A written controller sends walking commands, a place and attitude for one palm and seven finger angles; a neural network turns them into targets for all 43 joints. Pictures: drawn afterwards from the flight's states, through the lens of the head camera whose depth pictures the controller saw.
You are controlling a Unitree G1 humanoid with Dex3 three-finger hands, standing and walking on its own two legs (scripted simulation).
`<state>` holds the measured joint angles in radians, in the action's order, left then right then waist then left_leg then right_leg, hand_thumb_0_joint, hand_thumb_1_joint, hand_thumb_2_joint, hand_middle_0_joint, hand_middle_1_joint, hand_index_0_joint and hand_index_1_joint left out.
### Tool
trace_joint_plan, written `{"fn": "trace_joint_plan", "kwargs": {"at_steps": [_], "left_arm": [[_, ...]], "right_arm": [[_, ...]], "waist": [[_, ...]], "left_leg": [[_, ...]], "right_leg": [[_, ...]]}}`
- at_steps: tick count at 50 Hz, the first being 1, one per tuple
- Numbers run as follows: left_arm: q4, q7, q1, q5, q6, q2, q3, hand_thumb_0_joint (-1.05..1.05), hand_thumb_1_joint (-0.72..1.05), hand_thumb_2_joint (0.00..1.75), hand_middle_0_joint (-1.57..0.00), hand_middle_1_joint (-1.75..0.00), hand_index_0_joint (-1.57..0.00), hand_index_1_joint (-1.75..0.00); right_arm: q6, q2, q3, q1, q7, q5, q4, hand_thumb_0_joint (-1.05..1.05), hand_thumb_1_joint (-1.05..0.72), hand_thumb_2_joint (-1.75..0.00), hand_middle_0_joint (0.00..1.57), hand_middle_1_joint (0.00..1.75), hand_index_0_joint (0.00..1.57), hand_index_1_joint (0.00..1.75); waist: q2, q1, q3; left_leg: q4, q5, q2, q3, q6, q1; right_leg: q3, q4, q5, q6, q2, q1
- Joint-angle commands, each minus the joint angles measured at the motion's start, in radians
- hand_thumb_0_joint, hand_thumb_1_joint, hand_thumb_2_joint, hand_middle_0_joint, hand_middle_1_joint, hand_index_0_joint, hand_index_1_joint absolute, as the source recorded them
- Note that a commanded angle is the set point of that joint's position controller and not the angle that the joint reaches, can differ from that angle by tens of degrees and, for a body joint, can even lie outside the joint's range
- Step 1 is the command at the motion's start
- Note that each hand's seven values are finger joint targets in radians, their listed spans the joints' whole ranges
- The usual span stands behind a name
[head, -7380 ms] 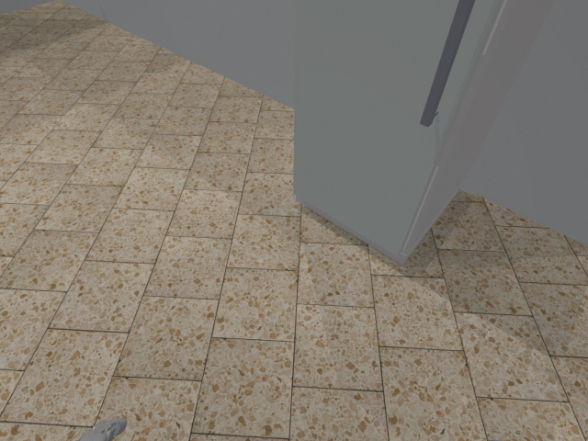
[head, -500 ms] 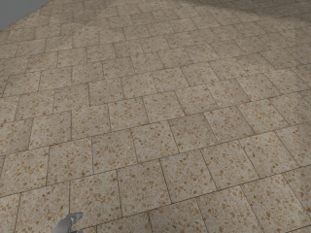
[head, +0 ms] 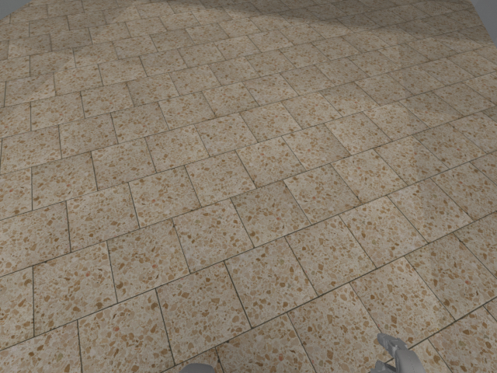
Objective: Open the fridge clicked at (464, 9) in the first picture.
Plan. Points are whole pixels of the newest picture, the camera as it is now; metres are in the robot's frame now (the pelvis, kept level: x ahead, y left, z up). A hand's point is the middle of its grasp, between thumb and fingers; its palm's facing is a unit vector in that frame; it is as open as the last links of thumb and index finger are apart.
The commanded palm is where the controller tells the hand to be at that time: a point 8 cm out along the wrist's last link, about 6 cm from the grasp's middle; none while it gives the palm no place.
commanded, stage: turn to face it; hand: right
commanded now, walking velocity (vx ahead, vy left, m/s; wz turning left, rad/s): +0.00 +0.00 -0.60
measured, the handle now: out of the picture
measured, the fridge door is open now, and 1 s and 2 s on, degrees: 0 0 0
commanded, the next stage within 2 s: none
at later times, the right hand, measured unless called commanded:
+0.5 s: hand out of the picture -0.06 -0.18 -0.16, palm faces +0.35 +0.90 -0.27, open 7.4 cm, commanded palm none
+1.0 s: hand out of the picture -0.06 -0.27 -0.15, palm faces +0.58 +0.78 -0.24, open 7.4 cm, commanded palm none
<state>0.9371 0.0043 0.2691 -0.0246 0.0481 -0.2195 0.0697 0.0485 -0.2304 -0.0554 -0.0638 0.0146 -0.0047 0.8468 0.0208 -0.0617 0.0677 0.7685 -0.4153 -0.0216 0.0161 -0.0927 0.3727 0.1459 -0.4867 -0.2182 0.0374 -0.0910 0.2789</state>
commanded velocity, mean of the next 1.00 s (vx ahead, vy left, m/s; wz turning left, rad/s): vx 0.00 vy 0.00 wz -0.60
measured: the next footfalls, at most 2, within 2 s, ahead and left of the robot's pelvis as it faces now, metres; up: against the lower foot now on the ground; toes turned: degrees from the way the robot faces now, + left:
left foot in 0.06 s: +0.04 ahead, +0.13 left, +0.00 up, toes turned -2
right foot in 0.58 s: -0.03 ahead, -0.11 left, +0.00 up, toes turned -28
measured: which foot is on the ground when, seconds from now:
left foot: up 0.00-0.04, down 0.06-0.58, up 0.60-1.00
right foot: down 0.00-0.06, up 0.08-0.56, down 0.58-1.00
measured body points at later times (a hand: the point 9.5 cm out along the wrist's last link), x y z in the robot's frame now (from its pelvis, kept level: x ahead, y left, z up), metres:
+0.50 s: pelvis -0.02 +0.02 +0.00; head +0.02 +0.02 +0.45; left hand +0.15 +0.25 -0.15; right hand -0.07 -0.23 -0.14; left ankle +0.00 +0.13 -0.74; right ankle -0.07 -0.11 -0.70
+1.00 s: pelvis -0.04 -0.02 +0.00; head -0.03 -0.05 +0.45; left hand +0.15 +0.16 -0.13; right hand -0.09 -0.31 -0.13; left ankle +0.06 +0.13 -0.66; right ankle -0.06 -0.09 -0.74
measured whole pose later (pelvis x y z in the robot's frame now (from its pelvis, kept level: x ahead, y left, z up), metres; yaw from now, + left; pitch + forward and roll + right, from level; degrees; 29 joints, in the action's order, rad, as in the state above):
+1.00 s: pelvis -0.04 -0.02 +0.00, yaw -36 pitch +0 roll +2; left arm 0.92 0.01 0.24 -0.02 0.04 -0.20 0.05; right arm 0.06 -0.26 -0.07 -0.11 0.01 -0.02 0.88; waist -0.02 -0.03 0.06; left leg 1.01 -0.36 -0.07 0.02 -0.11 0.47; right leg 0.11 -0.44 -0.19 0.08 -0.09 0.24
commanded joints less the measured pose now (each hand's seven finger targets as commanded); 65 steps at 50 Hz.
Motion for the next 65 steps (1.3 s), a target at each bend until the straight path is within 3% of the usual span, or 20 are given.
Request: {"fn": "trace_joint_plan", "kwargs": {"at_steps": [1,2,3,4,5,9,22,25,27,28,29,30,34,37,50,57,59,61,62,65], "left_arm": [[-0.088,-0.010,-0.038,0.010,-0.025,-0.200,0.056,0.00,0.90,0.90,-0.20,-0.30,-0.20,-0.30],[-0.091,-0.005,-0.032,0.017,-0.027,-0.164,0.051,0.00,0.90,0.90,-0.20,-0.30,-0.20,-0.30],[-0.107,-0.002,-0.003,0.024,-0.028,-0.088,0.039,0.00,0.90,0.90,-0.20,-0.30,-0.20,-0.30],[-0.118,-0.006,-0.021,0.008,-0.022,-0.138,0.050,0.00,0.90,0.90,-0.20,-0.30,-0.20,-0.30],[-0.101,-0.001,-0.019,0.003,-0.008,-0.150,0.057,0.00,0.90,0.90,-0.20,-0.30,-0.20,-0.30],[-0.044,0.023,0.019,-0.002,0.017,-0.114,0.049,0.00,0.90,0.90,-0.20,-0.30,-0.20,-0.30],[-0.095,0.027,-0.193,0.011,0.009,-0.095,0.014,0.00,0.90,0.90,-0.20,-0.30,-0.20,-0.30],[-0.100,0.024,-0.176,0.015,-0.004,-0.097,0.008,0.00,0.90,0.90,-0.20,-0.30,-0.20,-0.30],[-0.092,0.023,-0.108,0.012,-0.016,-0.125,0.013,0.00,0.90,0.90,-0.20,-0.30,-0.20,-0.30],[-0.076,0.022,-0.037,0.008,-0.028,-0.192,0.030,0.00,0.90,0.90,-0.20,-0.30,-0.20,-0.30],[-0.072,0.014,0.023,0.006,-0.035,-0.315,0.061,0.00,0.90,0.90,-0.20,-0.30,-0.20,-0.30],[-0.046,0.007,0.079,0.016,-0.024,-0.341,0.064,0.00,0.90,0.90,-0.20,-0.30,-0.20,-0.30],[-0.094,-0.017,-0.093,0.008,-0.032,-0.230,0.028,0.00,0.90,0.90,-0.20,-0.30,-0.20,-0.30],[-0.103,-0.015,-0.109,0.011,-0.040,-0.221,0.024,0.00,0.90,0.90,-0.20,-0.30,-0.20,-0.30],[-0.076,-0.014,0.014,0.001,-0.032,-0.207,0.045,0.00,0.90,0.90,-0.20,-0.30,-0.20,-0.30],[-0.079,-0.012,-0.009,0.001,-0.019,-0.206,0.056,0.00,0.90,0.90,-0.20,-0.30,-0.20,-0.30],[-0.080,-0.006,-0.023,0.013,-0.016,-0.176,0.053,0.00,0.90,0.90,-0.20,-0.30,-0.20,-0.30],[-0.107,-0.005,0.014,0.014,-0.016,-0.095,0.044,0.00,0.90,0.90,-0.20,-0.30,-0.20,-0.30],[-0.103,-0.004,-0.011,0.000,-0.010,-0.148,0.057,0.00,0.90,0.90,-0.20,-0.30,-0.20,-0.30],[-0.041,0.016,0.041,-0.005,0.020,-0.128,0.056,0.00,0.90,0.90,-0.20,-0.30,-0.20,-0.30]], "right_arm": [[-0.045,-0.112,-0.028,-0.109,0.017,0.008,-0.066,0.00,-0.90,-0.90,0.20,0.30,0.20,0.30],[-0.054,-0.152,-0.037,-0.153,0.022,0.003,-0.055,0.00,-0.90,-0.90,0.20,0.30,0.20,0.30],[-0.061,-0.241,-0.055,-0.159,0.032,-0.012,-0.056,0.00,-0.90,-0.90,0.20,0.30,0.20,0.30],[-0.053,-0.257,-0.049,-0.163,0.031,-0.012,-0.064,0.00,-0.90,-0.90,0.20,0.30,0.20,0.30],[-0.052,-0.210,-0.040,-0.111,0.031,-0.009,-0.074,0.00,-0.90,-0.90,0.20,0.30,0.20,0.30],[-0.060,-0.120,-0.015,-0.036,0.020,-0.006,-0.080,0.00,-0.90,-0.90,0.20,0.30,0.20,0.30],[-0.052,-0.185,-0.037,-0.245,0.019,-0.026,0.003,0.00,-0.90,-0.90,0.20,0.30,0.20,0.30],[-0.045,-0.210,-0.049,-0.230,0.016,-0.027,0.009,0.00,-0.90,-0.90,0.20,0.30,0.20,0.30],[-0.040,-0.209,-0.052,-0.217,0.012,-0.018,0.012,0.00,-0.90,-0.90,0.20,0.30,0.20,0.30],[-0.035,-0.185,-0.048,-0.223,0.008,-0.009,0.003,0.00,-0.90,-0.90,0.20,0.30,0.20,0.30],[-0.035,-0.115,-0.030,-0.206,-0.001,-0.001,-0.040,0.00,-0.90,-0.90,0.20,0.30,0.20,0.30],[-0.020,-0.124,-0.022,-0.148,0.006,-0.012,-0.058,0.00,-0.90,-0.90,0.20,0.30,0.20,0.30],[-0.014,-0.138,-0.035,-0.125,0.001,-0.014,-0.012,0.00,-0.90,-0.90,0.20,0.30,0.20,0.30],[-0.014,-0.136,-0.038,-0.158,-0.004,-0.014,0.004,0.00,-0.90,-0.90,0.20,0.30,0.20,0.30],[-0.020,-0.113,-0.030,0.012,0.009,-0.007,-0.078,0.00,-0.90,-0.90,0.20,0.30,0.20,0.30],[-0.032,-0.101,-0.025,-0.075,0.018,0.008,-0.075,0.00,-0.90,-0.90,0.20,0.30,0.20,0.30],[-0.041,-0.133,-0.033,-0.145,0.024,0.008,-0.056,0.00,-0.90,-0.90,0.20,0.30,0.20,0.30],[-0.049,-0.260,-0.054,-0.148,0.034,-0.017,-0.069,0.00,-0.90,-0.90,0.20,0.30,0.20,0.30],[-0.041,-0.237,-0.043,-0.124,0.037,-0.010,-0.079,0.00,-0.90,-0.90,0.20,0.30,0.20,0.30],[-0.049,-0.143,-0.020,0.010,0.026,-0.004,-0.096,0.00,-0.90,-0.90,0.20,0.30,0.20,0.30]], "waist": [[0.102,0.069,-0.182],[0.018,0.087,-0.200],[-0.294,0.088,-0.208],[-0.265,0.092,-0.179],[-0.181,0.064,-0.121],[-0.178,0.015,-0.015],[-0.240,0.108,-0.071],[-0.250,0.100,-0.098],[-0.178,0.058,-0.145],[-0.027,0.015,-0.205],[0.306,-0.021,-0.221],[0.238,-0.040,-0.244],[0.154,0.029,-0.095],[0.102,0.052,-0.098],[0.105,0.006,-0.089],[0.130,0.043,-0.168],[0.083,0.079,-0.178],[-0.303,0.086,-0.152],[-0.196,0.073,-0.111],[-0.167,0.000,-0.003]], "left_leg": [[-0.325,0.184,0.012,-0.011,0.016,-0.221],[-0.439,0.264,-0.087,0.062,0.037,-0.389],[-0.489,0.351,-0.375,0.332,0.138,-0.537],[-0.475,0.441,-0.499,0.378,0.236,-0.380],[-0.488,0.359,-0.442,0.281,0.249,-0.262],[-0.472,0.369,-0.264,0.025,0.168,-0.180],[-0.377,0.647,-0.338,-0.092,0.211,-0.338],[-0.319,0.659,-0.363,-0.119,0.204,-0.312],[-0.188,0.588,-0.339,-0.183,0.142,-0.257],[0.005,0.450,-0.292,-0.217,0.087,-0.111],[0.237,-0.195,-0.134,-0.218,0.000,0.214],[0.343,-0.276,-0.117,-0.101,0.005,0.236],[0.433,-0.027,-0.122,-0.026,-0.004,0.222],[0.412,0.049,-0.105,-0.026,-0.015,0.185],[0.170,-0.001,-0.042,0.023,-0.016,0.165],[-0.173,0.045,0.036,0.009,0.023,-0.107],[-0.406,0.203,-0.005,0.026,0.040,-0.333],[-0.536,0.182,-0.460,0.442,0.209,-0.457],[-0.529,0.216,-0.477,0.367,0.254,-0.273],[-0.530,0.172,-0.290,0.121,0.191,-0.118]], "right_leg": [[0.291,-0.003,0.422,0.074,0.209,-0.032],[0.236,-0.070,0.223,0.016,0.159,0.103],[0.027,-0.285,-0.227,-0.069,0.022,0.329],[-0.042,-0.488,-0.394,-0.086,0.015,0.327],[-0.018,-0.623,-0.328,-0.082,0.053,0.300],[-0.094,-0.755,-0.132,-0.112,0.097,0.306],[-0.212,-0.377,-0.214,-0.119,0.130,0.216],[-0.248,-0.229,-0.201,-0.092,0.118,0.105],[-0.250,0.000,-0.028,-0.076,0.111,-0.059],[-0.145,0.097,0.157,-0.040,0.185,-0.260],[0.230,0.103,0.600,0.089,0.474,-0.422],[0.228,0.082,0.754,0.172,0.533,-0.389],[0.085,0.116,0.545,0.115,0.353,-0.199],[0.060,0.142,0.472,0.097,0.306,-0.174],[0.321,0.154,0.276,0.150,0.289,-0.161],[0.378,0.084,0.372,0.111,0.220,-0.083],[0.326,0.032,0.181,0.039,0.158,0.075],[-0.008,-0.374,-0.343,-0.093,-0.042,0.407],[0.000,-0.540,-0.341,-0.079,0.018,0.335],[-0.059,-0.733,-0.162,-0.099,0.075,0.292]]}}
